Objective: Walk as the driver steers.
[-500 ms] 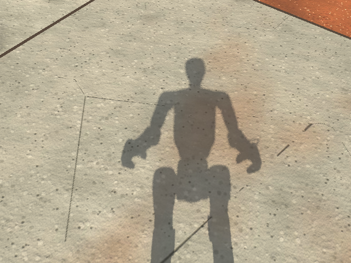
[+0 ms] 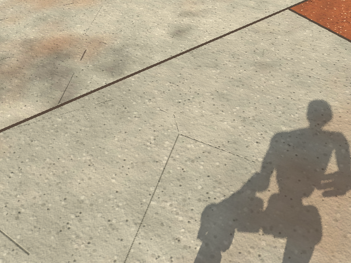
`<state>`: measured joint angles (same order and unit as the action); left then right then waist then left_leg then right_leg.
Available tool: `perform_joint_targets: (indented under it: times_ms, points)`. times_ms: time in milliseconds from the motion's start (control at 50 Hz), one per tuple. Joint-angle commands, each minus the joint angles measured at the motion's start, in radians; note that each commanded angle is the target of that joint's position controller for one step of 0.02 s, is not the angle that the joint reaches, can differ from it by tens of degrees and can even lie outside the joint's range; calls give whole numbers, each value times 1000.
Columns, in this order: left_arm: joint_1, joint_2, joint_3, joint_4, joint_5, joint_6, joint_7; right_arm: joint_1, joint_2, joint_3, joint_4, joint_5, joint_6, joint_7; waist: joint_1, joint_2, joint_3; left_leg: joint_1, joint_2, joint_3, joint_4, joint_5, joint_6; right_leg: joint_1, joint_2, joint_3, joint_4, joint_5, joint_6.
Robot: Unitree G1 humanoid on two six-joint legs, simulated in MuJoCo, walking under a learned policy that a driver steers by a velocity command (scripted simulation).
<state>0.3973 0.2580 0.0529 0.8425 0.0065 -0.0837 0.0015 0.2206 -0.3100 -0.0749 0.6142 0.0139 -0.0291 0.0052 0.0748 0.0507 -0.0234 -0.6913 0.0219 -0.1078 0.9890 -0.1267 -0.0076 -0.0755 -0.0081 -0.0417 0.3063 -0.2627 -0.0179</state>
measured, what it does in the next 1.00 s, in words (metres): walks ahead, turning right: left foot, then right foot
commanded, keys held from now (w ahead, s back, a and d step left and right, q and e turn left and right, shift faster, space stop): w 0.14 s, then e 0.86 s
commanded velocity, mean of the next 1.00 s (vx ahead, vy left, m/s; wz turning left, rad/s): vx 0.18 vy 0.00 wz -0.31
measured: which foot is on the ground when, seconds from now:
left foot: up 0.00-0.20, down 0.22-0.68, up 0.70-1.00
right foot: down 0.00-0.24, up 0.26-0.66, down 0.68-1.00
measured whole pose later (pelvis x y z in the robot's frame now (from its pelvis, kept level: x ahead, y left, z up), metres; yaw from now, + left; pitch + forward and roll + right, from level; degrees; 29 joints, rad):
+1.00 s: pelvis +0.27 +0.01 -0.01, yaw -23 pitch +3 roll +2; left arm 0.18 0.31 0.07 0.61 0.00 0.03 0.03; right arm 0.06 -0.30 -0.07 0.77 0.01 0.01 -0.03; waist 0.02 0.01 0.05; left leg -0.46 -0.01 -0.09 0.82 -0.37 -0.08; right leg -0.36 0.07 0.11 0.47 -0.15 -0.06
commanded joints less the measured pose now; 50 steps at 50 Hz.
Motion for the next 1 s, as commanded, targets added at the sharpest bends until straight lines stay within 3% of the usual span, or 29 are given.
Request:
perform_joint_targets:
  times_ms: [20, 80, 140, 160, 180, 200, 220, 240, 260, 280, 300, 320, 340, 380, 440, 520, 600, 640, 660, 680, 700, 720, 740, 760, 780, 800, 840, 920, 1000]
  points:
    - [-31, 154, 25, -41, -12, -9, 1, -160, -6, 11, -114, -3, -29, 13, 5, -165, 96, -85, 33, 70, -163, 107, -15, 21, -200, 144, -160, 189, -145]
    - [28, 178, 25, -9, -22, 2, 0, -256, 15, 24, -137, 8, -39, 35, 43, -159, 125, -16, 28, 119, -314, 120, -8, 36, -217, 118, -157, 230, -148]
    - [64, 201, 29, 18, -33, 18, -3, -294, -2, 21, -152, 16, -47, 51, 36, -174, 140, 52, 5, 140, -414, 47, 30, 94, -257, 119, -127, 330, -144]
    - [64, 204, 29, 27, -34, 25, -2, -281, -15, 15, -152, 12, -51, 52, 14, -184, 133, 117, -15, 140, -455, 24, 49, 103, -257, 121, -79, 482, -132]
    - [60, 215, 32, 32, -35, 32, 1, -215, -43, 0, -136, 4, -55, 49, -35, -196, 82, 235, -47, 150, -491, 24, 71, 115, -243, 109, 15, 713, -112]
    - [44, 217, 30, 31, -38, 34, 5, -74, -78, -20, -95, -6, -59, 42, -120, -184, -11, 441, -70, 163, -555, 130, 105, 88, -204, 78, 170, 873, -81]
    - [27, 195, 22, 9, -25, 25, 6, 73, -130, -36, -60, -26, -58, 27, -186, -164, -135, 743, 28, 84, -507, 338, 144, -86, -157, 66, 365, 738, -38]
    - [73, 76, -17, -41, 7, 6, -1, 191, -228, -50, -43, -67, -47, 7, -185, 104, -341, 1185, 359, -272, -423, 712, 273, -475, -17, 21, 771, 70, 40]
    - [157, 114, -12, 8, -10, -4, -4, 203, -176, -37, -43, -60, -31, 5, -185, 175, -528, 1173, 472, -444, -474, 827, 364, -493, 37, 193, 963, -410, 59]
    - [91, 192, 19, 0, -44, 3, -3, 143, -127, -21, -38, -48, -20, 8, -179, 117, -400, 1036, 412, -268, -495, 821, 334, -536, -16, 205, 1014, -378, 66]
    - [19, 168, 16, -19, -52, 12, 1, 72, -87, -9, -28, -32, -21, 9, -144, 99, -252, 911, 344, -147, -523, 752, 290, -589, -53, 151, 971, -333, 70]
    - [-2, 139, 15, -12, -41, 28, 11, 8, -54, 0, -16, -20, -25, 9, -108, 51, -156, 771, 289, -73, -576, 645, 251, -575, -79, 129, 906, -269, 79]
    - [5, 125, 20, -7, -32, 51, 20, -44, -35, 4, -10, -19, -31, 11, -72, 67, -100, 636, 257, -12, -631, 586, 231, -504, -97, 116, 866, -218, 87]
    - [44, 74, 17, -7, -27, 89, 31, -119, -44, -4, 0, -38, -43, 14, -21, 71, -59, 458, 248, 70, -711, 550, 239, -392, -77, 78, 855, -135, 107]
    - [-17, 76, 24, -65, -14, 106, 35, -160, -63, -12, 27, -43, -51, -1, -11, 76, -26, 417, 259, 145, -753, 475, 246, -402, -94, 81, 724, -20, 108]
    - [-127, 83, 24, -132, -12, 108, 5, -153, -96, -22, 63, -28, -30, -27, -44, 54, -27, 461, 271, 197, -756, 353, 233, -365, -101, 60, 536, 120, 75]
    - [-189, 125, 42, -195, -12, 129, -19, -143, -138, -37, 91, 3, -3, -24, -57, 38, -4, 532, 320, 182, -683, 252, 209, -365, -88, 36, 433, 17, 33]
    - [-182, 128, 50, -212, -12, 134, -25, -148, -144, -41, 101, 19, 8, -24, -41, 26, -4, 547, 309, 199, -592, 219, 165, -306, -56, -3, 308, 48, -2]
    - [-165, 146, 60, -212, -7, 131, -20, -112, -126, -38, 119, 21, 12, -24, -39, -7, -16, 533, 269, 228, -505, 179, 119, -231, -28, -8, 227, 136, -28]
    - [-114, 229, 89, -211, -7, 127, -4, -43, -95, -32, 137, -3, 15, -22, -42, -161, -54, 464, 177, 297, -298, 72, 42, -98, -79, 108, 142, 480, -76]
    - [-97, 343, 110, -236, 1, 123, 15, -48, -49, -12, 93, -49, 14, -19, -66, -438, -70, 135, 2, 331, 44, -486, -68, 94, -318, 475, 125, 832, -267]
    - [-66, 288, 89, -247, 18, 100, 2, -112, -69, -14, 81, -40, 16, -19, -5, -312, -197, 61, -45, 107, 219, -603, -66, 117, -375, 599, 84, 728, -375]
    - [-93, 263, 81, -251, 15, 81, -7, -159, -95, -21, 74, -11, 20, -20, -4, -215, -174, 28, -23, 58, 275, -539, -48, 100, -337, 517, 69, 668, -347]
    - [-141, 239, 77, -252, -3, 71, -3, -158, -90, -23, 80, -4, 23, -27, -32, -153, -142, 11, 0, 41, 251, -454, -34, 69, -290, 453, 75, 570, -291]
    - [-187, 209, 67, -260, -19, 74, 4, -159, -99, -27, 90, -14, 27, -36, -48, -116, -118, 12, 18, 32, 201, -391, -34, 33, -263, 418, 67, 501, -251]
    - [-223, 198, 61, -269, -20, 81, 13, -158, -106, -30, 91, -19, 31, -41, -70, -135, -108, 61, 21, 30, 164, -342, -37, -24, -238, 390, 57, 472, -232]
    - [-240, 200, 60, -286, -7, 90, 23, -136, -86, -27, 99, -14, 33, -39, -86, -158, -118, 120, -8, 40, 98, -286, -49, -59, -200, 363, 48, 473, -222]
    - [-225, 223, 72, -294, -12, 100, 37, -149, -57, -15, 105, -11, 34, -38, -68, -160, -118, 177, -32, 28, -99, -245, -74, -74, -178, 384, 47, 355, -220]
    - [-240, 225, 74, -305, -8, 112, 33, -155, -69, -17, 105, -6, 30, -28, -57, -197, -88, 257, -51, 21, -223, -232, -71, -143, -156, 450, 36, 187, -211]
